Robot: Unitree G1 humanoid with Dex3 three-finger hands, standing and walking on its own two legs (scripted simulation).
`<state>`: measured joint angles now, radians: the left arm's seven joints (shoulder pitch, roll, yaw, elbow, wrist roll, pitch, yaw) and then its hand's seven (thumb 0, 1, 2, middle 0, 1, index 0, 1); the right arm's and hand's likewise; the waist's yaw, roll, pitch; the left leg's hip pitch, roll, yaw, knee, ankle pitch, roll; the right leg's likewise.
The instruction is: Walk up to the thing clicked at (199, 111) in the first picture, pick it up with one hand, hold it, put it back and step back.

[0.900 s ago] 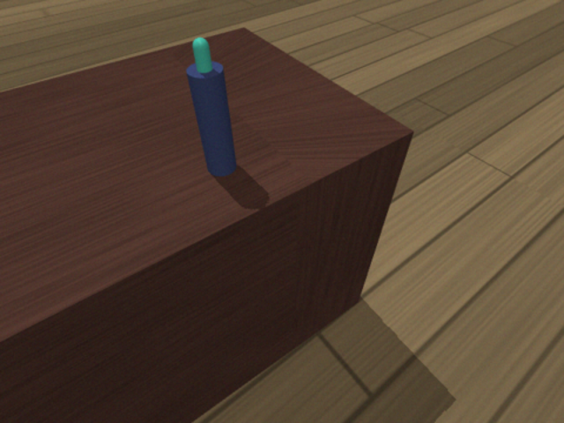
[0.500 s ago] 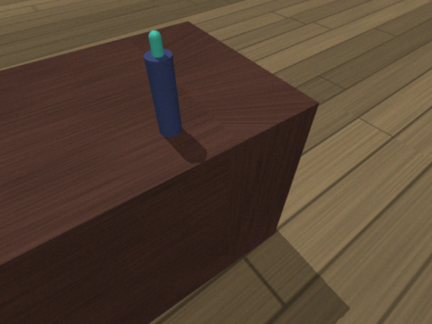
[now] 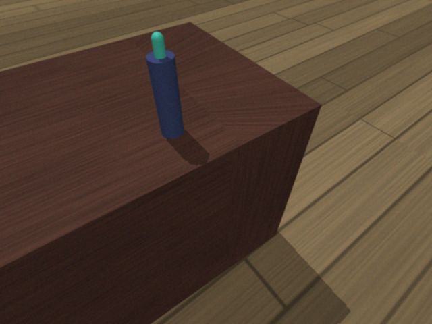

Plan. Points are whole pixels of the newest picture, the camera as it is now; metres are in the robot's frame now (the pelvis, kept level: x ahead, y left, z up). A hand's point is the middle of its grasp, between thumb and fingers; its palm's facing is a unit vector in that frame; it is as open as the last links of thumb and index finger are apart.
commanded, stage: stand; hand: right
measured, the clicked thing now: (165, 89) +0.56 +0.14 +0.14
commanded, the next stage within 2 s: walk up in 0.22 s
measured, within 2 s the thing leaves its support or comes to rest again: neither
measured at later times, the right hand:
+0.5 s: hand out of the picture +0.14 -0.23 -0.14, palm faces -0.21 +0.88 -0.42, open 7.4 cm
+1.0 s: hand (293, 271) +0.29 -0.16 -0.17, palm faces -0.45 +0.78 -0.43, open 7.4 cm
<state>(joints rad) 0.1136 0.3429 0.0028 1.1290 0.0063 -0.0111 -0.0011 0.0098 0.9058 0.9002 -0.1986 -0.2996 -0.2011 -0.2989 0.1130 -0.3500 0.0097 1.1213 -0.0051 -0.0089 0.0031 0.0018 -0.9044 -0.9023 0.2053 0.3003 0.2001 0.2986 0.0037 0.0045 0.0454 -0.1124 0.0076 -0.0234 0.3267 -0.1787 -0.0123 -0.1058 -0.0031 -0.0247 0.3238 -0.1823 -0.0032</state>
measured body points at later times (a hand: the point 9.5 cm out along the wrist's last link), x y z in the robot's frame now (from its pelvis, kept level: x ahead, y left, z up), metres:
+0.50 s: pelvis +0.01 +0.05 -0.02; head +0.04 +0.07 +0.43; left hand +0.05 +0.41 -0.12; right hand +0.15 -0.28 -0.11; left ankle +0.03 +0.22 -0.73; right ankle +0.00 -0.11 -0.75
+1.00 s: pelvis +0.06 +0.04 -0.04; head +0.11 +0.05 +0.41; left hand -0.02 +0.35 -0.15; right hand +0.31 -0.20 -0.14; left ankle +0.00 +0.18 -0.68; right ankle +0.11 -0.06 -0.75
